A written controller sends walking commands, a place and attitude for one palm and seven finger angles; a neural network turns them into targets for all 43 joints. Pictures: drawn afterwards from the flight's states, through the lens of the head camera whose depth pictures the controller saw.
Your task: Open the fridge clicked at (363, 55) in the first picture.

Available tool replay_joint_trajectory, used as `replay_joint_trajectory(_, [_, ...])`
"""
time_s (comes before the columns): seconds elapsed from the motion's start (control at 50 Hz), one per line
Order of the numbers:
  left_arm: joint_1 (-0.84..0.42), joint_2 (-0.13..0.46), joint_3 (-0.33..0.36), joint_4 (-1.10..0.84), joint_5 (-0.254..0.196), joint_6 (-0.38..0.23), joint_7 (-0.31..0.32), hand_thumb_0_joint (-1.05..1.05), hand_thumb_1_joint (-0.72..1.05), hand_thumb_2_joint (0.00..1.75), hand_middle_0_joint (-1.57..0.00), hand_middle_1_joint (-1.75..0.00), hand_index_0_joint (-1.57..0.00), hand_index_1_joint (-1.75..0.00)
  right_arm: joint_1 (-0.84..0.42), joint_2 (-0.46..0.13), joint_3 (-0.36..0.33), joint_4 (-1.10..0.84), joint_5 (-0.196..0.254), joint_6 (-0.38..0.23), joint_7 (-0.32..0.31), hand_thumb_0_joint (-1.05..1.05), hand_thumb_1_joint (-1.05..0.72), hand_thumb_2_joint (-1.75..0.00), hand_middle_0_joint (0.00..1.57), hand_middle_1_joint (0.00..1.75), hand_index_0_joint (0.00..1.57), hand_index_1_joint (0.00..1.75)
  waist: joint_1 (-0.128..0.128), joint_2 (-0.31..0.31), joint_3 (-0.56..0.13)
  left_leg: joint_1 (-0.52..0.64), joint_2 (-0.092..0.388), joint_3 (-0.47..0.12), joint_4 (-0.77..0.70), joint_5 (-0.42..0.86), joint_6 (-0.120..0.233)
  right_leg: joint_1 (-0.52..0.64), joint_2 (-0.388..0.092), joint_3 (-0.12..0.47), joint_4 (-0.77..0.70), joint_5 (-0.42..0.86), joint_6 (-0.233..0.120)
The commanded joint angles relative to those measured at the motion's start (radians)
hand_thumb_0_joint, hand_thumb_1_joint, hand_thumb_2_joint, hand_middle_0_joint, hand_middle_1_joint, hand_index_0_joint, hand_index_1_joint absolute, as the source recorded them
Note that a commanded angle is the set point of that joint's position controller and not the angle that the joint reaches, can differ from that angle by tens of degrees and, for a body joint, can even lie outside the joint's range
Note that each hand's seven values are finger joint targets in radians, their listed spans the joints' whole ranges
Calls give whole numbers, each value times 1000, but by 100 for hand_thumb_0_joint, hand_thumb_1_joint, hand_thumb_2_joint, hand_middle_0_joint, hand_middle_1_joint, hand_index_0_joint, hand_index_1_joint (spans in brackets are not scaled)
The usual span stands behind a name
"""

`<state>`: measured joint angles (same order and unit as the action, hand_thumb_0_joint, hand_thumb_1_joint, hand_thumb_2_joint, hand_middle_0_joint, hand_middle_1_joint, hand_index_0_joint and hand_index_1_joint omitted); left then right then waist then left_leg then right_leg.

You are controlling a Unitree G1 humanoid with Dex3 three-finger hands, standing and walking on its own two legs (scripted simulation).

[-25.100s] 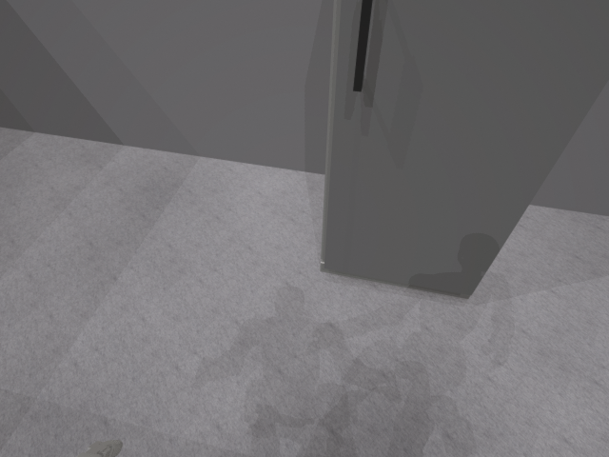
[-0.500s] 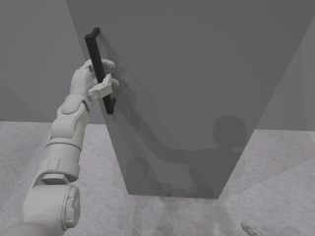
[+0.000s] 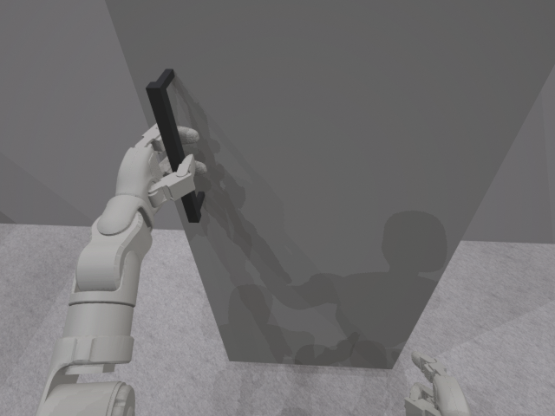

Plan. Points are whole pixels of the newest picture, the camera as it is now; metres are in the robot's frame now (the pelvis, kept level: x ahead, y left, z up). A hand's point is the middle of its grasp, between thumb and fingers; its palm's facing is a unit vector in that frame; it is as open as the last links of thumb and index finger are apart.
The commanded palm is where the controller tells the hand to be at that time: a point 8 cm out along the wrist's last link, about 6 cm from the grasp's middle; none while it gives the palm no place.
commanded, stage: pull the door a little, standing still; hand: left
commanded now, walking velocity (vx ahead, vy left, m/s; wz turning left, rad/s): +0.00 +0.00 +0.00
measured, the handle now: (182, 154) +0.43 +0.16 +0.19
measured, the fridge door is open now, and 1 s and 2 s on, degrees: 1 31 52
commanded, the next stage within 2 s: walk backward, drawing the door open in 0.14 s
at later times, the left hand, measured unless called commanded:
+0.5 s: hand (183, 251) +0.26 +0.12 +0.18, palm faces +0.05 -0.97 -0.23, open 6.3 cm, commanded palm +0.22 +0.17 +0.19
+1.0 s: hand (219, 356) +0.14 +0.06 +0.18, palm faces +0.03 -0.98 -0.21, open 6.6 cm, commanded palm +0.11 +0.10 +0.19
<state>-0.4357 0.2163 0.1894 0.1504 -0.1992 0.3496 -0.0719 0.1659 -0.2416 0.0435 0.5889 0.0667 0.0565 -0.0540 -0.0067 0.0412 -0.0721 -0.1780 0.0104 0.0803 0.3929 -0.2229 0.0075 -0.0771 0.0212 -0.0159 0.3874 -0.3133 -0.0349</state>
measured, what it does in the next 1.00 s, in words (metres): shifts its weight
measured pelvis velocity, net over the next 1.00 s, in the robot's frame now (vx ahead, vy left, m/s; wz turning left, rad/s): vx -0.13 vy -0.04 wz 0.13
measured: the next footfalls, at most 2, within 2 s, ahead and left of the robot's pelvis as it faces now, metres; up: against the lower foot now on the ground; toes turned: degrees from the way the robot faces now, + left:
left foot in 1.20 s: -0.18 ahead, +0.07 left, +0.00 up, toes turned +21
right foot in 1.40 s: -0.02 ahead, -0.27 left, +0.00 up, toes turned +29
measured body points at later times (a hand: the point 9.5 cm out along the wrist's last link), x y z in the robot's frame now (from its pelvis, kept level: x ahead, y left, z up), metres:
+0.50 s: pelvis -0.01 -0.01 +0.00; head +0.00 -0.04 +0.45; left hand +0.25 +0.17 +0.20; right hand +0.19 -0.23 -0.09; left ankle -0.01 +0.12 -0.74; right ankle -0.07 -0.09 -0.74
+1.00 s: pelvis -0.13 -0.04 -0.01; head -0.10 -0.07 +0.44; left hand +0.13 +0.11 +0.19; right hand +0.04 -0.24 -0.13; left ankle -0.03 +0.11 -0.73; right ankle -0.08 -0.08 -0.74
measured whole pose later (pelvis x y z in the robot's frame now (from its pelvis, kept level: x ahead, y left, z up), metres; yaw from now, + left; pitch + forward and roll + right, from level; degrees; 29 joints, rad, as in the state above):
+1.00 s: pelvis -0.13 -0.04 -0.01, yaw +8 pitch +0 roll +1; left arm 0.05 0.20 -0.09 -0.46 -0.02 0.00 0.09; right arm 0.17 -0.15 -0.01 0.63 0.00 0.04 -0.07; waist -0.07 0.06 0.08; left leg -0.43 0.00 -0.04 0.53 -0.23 -0.01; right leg -0.29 0.06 -0.10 0.46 -0.17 -0.11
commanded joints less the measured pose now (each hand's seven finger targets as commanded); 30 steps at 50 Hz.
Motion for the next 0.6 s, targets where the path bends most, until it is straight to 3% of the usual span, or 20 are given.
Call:
replay_joint_trajectory(0.0, [-173,173,52,-392,-22,-82,-44,0,90,90,-45,-140,-45,-140,-130,-109,-39,-177,-5,-42,-2,0,-90,-90,20,30,20,30,65,-59,-319,229,-2,-44,54,606,46,72,-24,-9,38,807,30])
replay_joint_trajectory(0.08, [24,183,69,-536,-32,-60,-55,0,90,90,-45,-140,-45,-140,-151,-104,-35,-206,-3,-38,6,0,-90,-90,20,30,20,30,83,-59,-306,215,3,-43,54,610,43,81,-26,-13,45,810,32])
replay_joint_trajectory(0.2, [296,164,69,-763,-49,-1,-57,0,90,90,-45,-140,-45,-140,-180,-91,-24,-231,-3,-42,20,0,-90,-90,20,30,20,30,85,-57,-250,182,2,-46,54,553,41,48,-26,-23,51,790,41])
replay_joint_trajectory(0.22, [282,192,95,-798,-52,8,-54,0,90,90,-45,-140,-45,-140,-181,-92,-22,-226,-3,-42,19,0,-90,-90,20,30,20,30,82,-49,-251,185,1,-45,57,553,40,47,-27,-20,51,806,44])
replay_joint_trajectory(0.24, [-33,313,62,-907,65,-183,43,0,90,90,-45,-140,-45,-140,-142,-99,-18,-246,-14,-34,-2,0,-90,-90,20,30,20,30,17,-10,-95,195,31,-5,145,516,63,-164,-65,82,-39,813,109])
replay_joint_trajectory(0.26, [191,194,21,-687,72,-234,80,0,90,90,-45,-140,-45,-140,-110,-96,-33,-196,-31,-16,-12,0,-90,-90,20,30,20,30,4,-74,-97,194,31,-27,179,492,62,-173,-73,54,-38,815,116])
replay_joint_trajectory(0.28, [260,184,-4,-704,94,-277,94,0,90,90,-45,-140,-45,-140,-103,-104,-40,-203,-38,-3,-15,0,-90,-90,20,30,20,30,15,-103,-127,195,34,-31,170,506,57,-149,-74,37,-21,859,106])
replay_joint_trajectory(0.3, [295,162,-40,-729,97,-303,97,0,90,90,-45,-140,-45,-140,-117,-101,-40,-212,-40,15,-18,0,-90,-90,20,30,20,30,6,-85,-142,200,39,-33,167,538,59,-138,-77,38,-5,893,103])
replay_joint_trajectory(0.32, [303,176,-37,-755,101,-332,104,0,90,90,-45,-140,-45,-140,-119,-99,-41,-221,-42,29,-18,0,-90,-90,20,30,20,30,6,-77,-164,198,43,-36,172,546,55,-123,-85,39,11,916,107])
replay_joint_trajectory(0.38, [362,192,-30,-799,114,-397,121,0,90,90,-45,-140,-45,-140,-136,-84,-45,-232,-47,53,-29,0,-90,-90,20,30,20,30,12,-74,-202,202,47,-44,157,504,54,-103,-95,36,30,887,103])
replay_joint_trajectory(0.5, [416,157,-68,-862,124,-453,144,0,90,90,-45,-140,-45,-140,-115,-60,-46,-251,-55,59,-20,0,-90,-90,20,30,20,30,-7,-13,-234,276,97,-95,113,724,50,-152,-51,-3,59,595,87])
replay_joint_trajectory(0.54, [424,141,-88,-861,129,-465,145,0,90,90,-45,-140,-45,-140,-113,-47,-46,-256,-58,48,-14,0,-90,-90,20,30,20,30,-11,-32,-212,259,95,-93,122,685,47,-176,-56,2,32,579,97])
replay_joint_trajectory(0.58, [424,162,-75,-858,135,-480,150,0,90,90,-45,-140,-45,-140,-100,-46,-49,-246,-62,36,-13,0,-90,-90,20,30,20,30,-12,-45,-219,228,82,-98,126,634,41,-148,-72,-5,29,615,94])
